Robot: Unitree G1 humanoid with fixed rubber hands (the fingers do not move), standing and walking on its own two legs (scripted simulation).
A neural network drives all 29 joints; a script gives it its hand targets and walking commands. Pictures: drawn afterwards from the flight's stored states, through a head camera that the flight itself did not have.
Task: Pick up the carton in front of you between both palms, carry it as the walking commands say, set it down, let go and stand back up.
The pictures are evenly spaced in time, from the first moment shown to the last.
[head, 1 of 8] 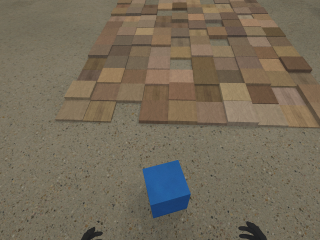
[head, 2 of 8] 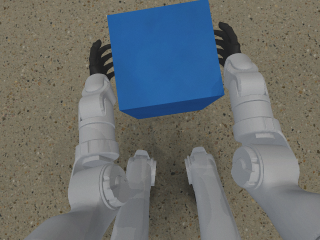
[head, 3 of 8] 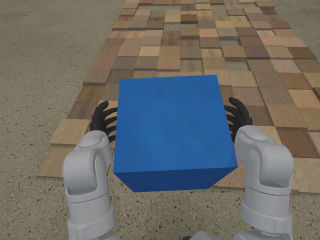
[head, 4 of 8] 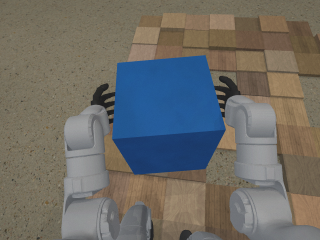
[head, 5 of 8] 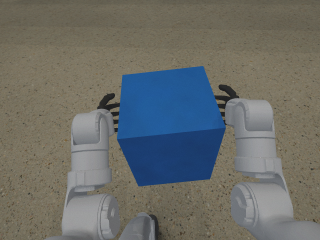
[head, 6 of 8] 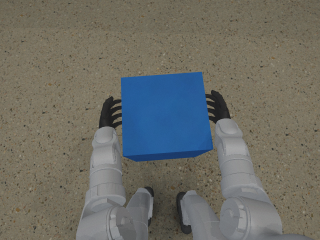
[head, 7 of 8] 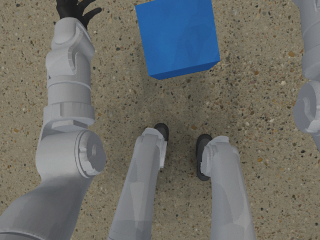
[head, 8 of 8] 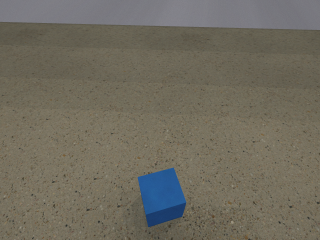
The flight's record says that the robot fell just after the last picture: no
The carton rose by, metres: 0.79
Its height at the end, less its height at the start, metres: +0.00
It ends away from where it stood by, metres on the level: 5.94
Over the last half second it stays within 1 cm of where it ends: yes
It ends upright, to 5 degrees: yes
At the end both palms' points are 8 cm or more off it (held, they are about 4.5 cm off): yes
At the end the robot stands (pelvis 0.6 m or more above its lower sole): yes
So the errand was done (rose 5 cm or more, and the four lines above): yes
